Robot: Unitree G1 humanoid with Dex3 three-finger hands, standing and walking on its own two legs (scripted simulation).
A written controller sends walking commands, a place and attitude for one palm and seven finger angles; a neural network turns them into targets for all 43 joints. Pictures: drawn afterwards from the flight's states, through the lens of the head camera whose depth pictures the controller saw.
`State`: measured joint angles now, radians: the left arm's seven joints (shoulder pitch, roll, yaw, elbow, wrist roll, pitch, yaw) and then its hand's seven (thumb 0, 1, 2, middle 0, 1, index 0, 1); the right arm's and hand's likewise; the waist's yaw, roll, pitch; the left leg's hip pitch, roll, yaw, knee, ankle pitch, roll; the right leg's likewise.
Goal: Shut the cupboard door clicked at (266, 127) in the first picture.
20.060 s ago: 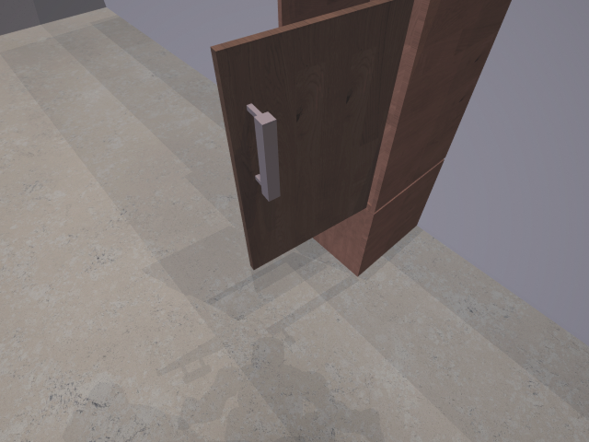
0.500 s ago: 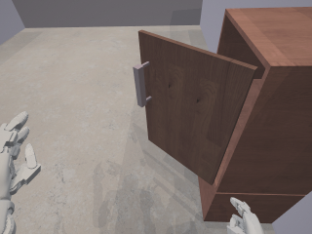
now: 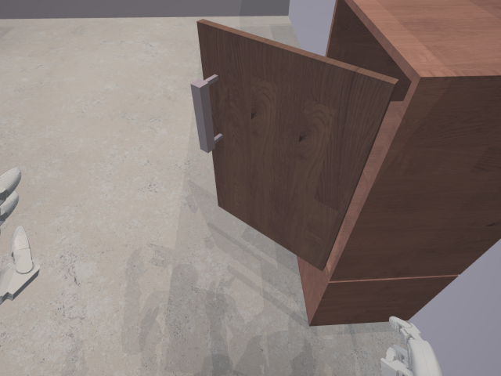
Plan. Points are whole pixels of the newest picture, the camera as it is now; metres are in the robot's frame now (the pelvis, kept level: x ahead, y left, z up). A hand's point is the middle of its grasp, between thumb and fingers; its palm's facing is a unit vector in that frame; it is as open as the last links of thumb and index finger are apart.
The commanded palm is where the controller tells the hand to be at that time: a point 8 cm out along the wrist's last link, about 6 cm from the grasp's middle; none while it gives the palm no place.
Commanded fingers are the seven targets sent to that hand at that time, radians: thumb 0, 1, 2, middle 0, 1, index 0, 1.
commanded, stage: step back with the hand held close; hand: left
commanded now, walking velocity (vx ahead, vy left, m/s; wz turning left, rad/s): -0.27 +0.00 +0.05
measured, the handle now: (210, 114) +0.65 +0.14 +0.06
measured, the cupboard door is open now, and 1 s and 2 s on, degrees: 50 50 50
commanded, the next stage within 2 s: stop stepping back and stand still in 1.28 s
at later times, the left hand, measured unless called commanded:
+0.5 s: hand out of the picture +0.14 +0.29 +0.16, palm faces +0.46 -0.76 -0.46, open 7.4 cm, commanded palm +0.08 +0.32 +0.18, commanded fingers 0.00 0.90 0.90 -0.20 -0.30 -0.20 -0.30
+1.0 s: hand out of the picture +0.06 +0.24 +0.17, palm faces +0.34 -0.79 -0.51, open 7.4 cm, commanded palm +0.00 +0.28 +0.18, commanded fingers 0.00 0.90 0.90 -0.20 -0.30 -0.20 -0.30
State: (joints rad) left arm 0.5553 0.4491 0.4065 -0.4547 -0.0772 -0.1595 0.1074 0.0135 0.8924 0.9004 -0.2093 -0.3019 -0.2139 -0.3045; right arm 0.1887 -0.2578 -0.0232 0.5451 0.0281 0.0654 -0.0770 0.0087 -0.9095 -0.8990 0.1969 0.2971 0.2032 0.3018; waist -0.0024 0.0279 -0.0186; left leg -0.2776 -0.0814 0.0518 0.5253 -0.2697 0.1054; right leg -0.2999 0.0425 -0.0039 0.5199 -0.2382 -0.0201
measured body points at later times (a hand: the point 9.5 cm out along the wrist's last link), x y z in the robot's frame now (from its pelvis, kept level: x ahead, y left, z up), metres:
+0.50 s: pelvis -0.06 +0.02 -0.02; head -0.04 +0.04 +0.43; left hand +0.11 +0.33 +0.18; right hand +0.11 -0.22 -0.09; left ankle +0.00 +0.05 -0.73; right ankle +0.01 -0.11 -0.73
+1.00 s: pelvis -0.13 -0.02 -0.01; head -0.11 +0.01 +0.44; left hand +0.04 +0.28 +0.20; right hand +0.06 -0.25 -0.07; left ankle -0.01 +0.05 -0.72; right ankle -0.11 -0.13 -0.73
